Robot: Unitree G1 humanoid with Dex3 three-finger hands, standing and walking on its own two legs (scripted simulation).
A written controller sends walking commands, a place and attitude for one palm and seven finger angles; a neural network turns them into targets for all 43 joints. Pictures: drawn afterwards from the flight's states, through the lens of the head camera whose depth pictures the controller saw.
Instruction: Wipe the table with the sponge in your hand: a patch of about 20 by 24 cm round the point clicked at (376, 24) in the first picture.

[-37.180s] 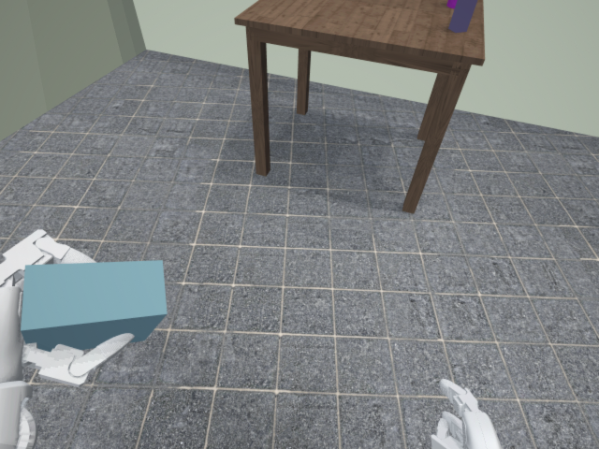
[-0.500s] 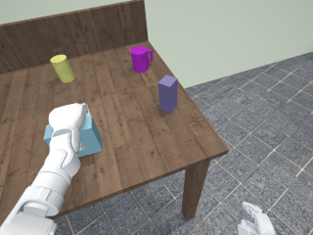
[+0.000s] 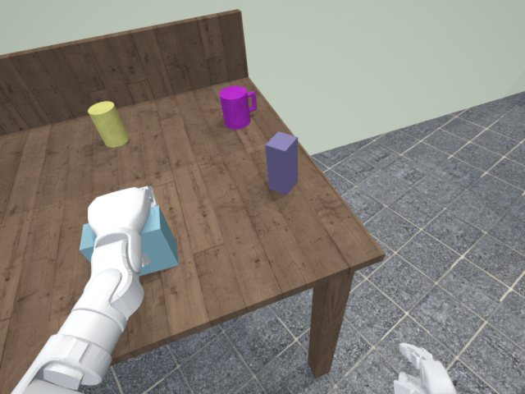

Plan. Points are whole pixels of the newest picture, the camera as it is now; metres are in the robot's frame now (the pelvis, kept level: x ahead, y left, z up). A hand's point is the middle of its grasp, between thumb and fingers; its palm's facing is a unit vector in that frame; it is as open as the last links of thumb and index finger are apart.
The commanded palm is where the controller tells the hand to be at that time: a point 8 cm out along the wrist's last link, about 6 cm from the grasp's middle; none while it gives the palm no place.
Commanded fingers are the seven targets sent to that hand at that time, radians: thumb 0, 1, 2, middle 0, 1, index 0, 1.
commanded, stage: wipe back along the middle lane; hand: left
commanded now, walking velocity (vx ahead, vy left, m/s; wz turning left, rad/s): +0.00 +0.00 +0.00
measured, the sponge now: (137, 251) +0.33 +0.26 +0.03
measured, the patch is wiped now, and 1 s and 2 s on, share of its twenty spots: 0.60 0.70 0.85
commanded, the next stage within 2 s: slide across to the third lane in 0.54 s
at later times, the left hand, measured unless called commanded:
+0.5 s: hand (139, 258) +0.29 +0.22 +0.08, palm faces +0.05 -0.10 -0.99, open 9.8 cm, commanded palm +0.25 +0.21 +0.13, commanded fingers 0.00 0.10 1.30 -1.20 -1.60 -1.20 -1.60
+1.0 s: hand (174, 265) +0.28 +0.16 +0.08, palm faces +0.04 -0.11 -0.99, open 9.8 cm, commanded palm +0.25 +0.16 +0.15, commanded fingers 0.00 0.10 1.30 -1.20 -1.60 -1.20 -1.60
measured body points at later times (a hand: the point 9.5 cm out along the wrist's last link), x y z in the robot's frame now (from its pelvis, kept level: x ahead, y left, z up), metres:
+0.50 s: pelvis +0.00 +0.00 +0.00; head -0.02 -0.05 +0.45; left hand +0.28 +0.22 +0.13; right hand +0.26 -0.19 -0.07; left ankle +0.01 +0.10 -0.74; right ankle -0.04 -0.08 -0.74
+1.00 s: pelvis -0.03 -0.03 +0.00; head -0.06 -0.08 +0.44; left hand +0.27 +0.16 +0.14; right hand +0.22 -0.22 -0.08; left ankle +0.01 +0.10 -0.74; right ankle -0.04 -0.08 -0.74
